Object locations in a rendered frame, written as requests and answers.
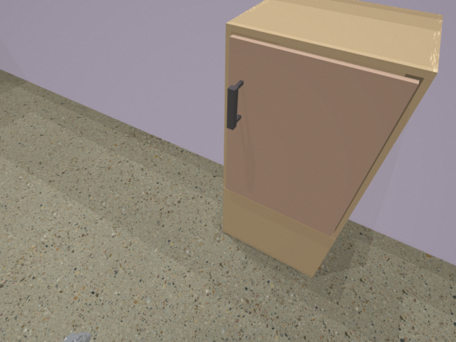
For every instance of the handle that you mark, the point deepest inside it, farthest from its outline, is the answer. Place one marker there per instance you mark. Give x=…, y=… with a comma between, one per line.
x=232, y=101

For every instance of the cupboard door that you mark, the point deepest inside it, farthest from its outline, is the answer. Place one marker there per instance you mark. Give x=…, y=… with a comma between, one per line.
x=310, y=130

